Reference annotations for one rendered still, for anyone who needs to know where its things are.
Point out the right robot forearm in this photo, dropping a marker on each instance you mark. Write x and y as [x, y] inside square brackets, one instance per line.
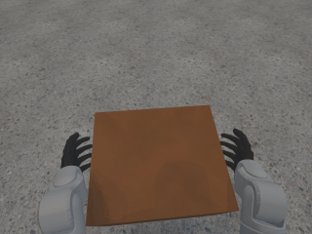
[264, 203]

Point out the left robot forearm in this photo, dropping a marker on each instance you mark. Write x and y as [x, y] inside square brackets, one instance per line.
[60, 211]

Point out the carton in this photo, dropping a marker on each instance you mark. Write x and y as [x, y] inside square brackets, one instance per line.
[157, 164]

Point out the robot left hand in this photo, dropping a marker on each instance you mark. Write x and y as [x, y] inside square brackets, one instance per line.
[70, 153]

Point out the robot right hand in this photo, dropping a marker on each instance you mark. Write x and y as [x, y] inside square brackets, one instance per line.
[242, 149]

